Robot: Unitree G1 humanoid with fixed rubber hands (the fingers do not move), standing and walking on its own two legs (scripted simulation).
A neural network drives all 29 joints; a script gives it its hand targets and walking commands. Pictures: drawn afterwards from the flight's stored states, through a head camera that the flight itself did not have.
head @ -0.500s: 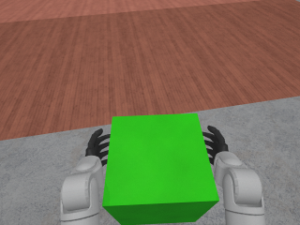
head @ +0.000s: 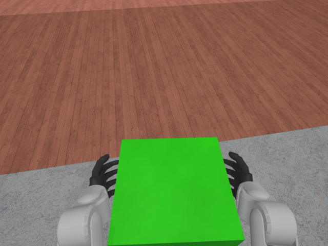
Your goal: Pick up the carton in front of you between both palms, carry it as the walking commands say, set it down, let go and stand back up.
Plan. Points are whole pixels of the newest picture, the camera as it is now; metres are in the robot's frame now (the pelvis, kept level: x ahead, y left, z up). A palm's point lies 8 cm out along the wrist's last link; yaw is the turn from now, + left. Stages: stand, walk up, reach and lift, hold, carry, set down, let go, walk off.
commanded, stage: carry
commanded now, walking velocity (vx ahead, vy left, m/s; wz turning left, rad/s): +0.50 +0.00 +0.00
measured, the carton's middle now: (170, 205) +0.23 +0.00 +0.01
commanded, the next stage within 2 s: none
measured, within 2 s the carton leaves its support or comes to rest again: neither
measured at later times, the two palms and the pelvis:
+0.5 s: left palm (123, 92) +0.57 +0.14 +0.09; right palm (213, 88) +0.59 -0.16 +0.08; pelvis +0.34 -0.03 +0.00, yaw +4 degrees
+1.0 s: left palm (121, 45) +0.93 +0.18 +0.09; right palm (187, 42) +0.94 -0.12 +0.10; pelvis +0.70 +0.03 -0.01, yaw +1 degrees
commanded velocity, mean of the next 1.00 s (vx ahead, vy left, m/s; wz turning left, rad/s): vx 0.50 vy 0.00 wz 0.00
